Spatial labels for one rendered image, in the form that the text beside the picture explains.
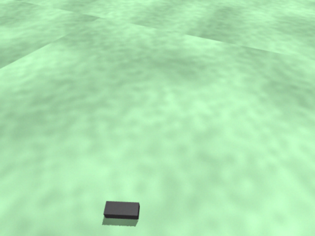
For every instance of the carton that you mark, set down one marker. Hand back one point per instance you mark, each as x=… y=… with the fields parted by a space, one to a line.
x=122 y=210

